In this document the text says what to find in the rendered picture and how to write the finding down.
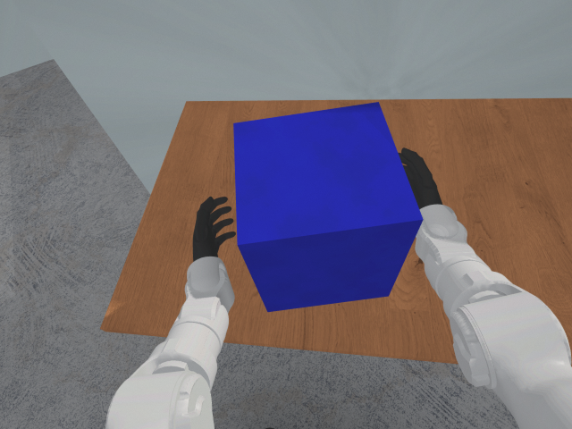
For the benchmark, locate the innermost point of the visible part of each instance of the table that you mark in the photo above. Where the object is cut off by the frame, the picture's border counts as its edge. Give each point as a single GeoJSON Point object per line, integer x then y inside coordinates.
{"type": "Point", "coordinates": [503, 165]}

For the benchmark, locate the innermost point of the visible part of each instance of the left robot upper arm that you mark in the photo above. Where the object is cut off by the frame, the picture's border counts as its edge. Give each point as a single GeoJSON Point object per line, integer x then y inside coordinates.
{"type": "Point", "coordinates": [175, 400]}

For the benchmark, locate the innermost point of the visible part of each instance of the robot left forearm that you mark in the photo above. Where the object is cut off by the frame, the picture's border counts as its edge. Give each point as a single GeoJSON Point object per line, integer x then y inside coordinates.
{"type": "Point", "coordinates": [196, 337]}

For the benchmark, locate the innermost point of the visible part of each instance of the robot right hand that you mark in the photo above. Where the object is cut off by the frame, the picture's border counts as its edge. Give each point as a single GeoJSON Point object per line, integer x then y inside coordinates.
{"type": "Point", "coordinates": [420, 179]}

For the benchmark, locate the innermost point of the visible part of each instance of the robot right forearm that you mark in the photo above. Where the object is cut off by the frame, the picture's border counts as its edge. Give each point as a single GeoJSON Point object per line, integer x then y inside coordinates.
{"type": "Point", "coordinates": [456, 273]}

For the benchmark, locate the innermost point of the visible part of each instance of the robot left hand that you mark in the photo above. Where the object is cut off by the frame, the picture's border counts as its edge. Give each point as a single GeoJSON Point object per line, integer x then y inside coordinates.
{"type": "Point", "coordinates": [205, 243]}

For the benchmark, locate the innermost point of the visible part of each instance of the carton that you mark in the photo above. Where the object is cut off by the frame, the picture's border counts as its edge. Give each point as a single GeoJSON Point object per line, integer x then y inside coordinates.
{"type": "Point", "coordinates": [325, 212]}

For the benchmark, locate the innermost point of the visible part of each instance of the right robot upper arm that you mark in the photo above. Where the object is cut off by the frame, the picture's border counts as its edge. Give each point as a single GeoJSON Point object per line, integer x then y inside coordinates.
{"type": "Point", "coordinates": [511, 345]}

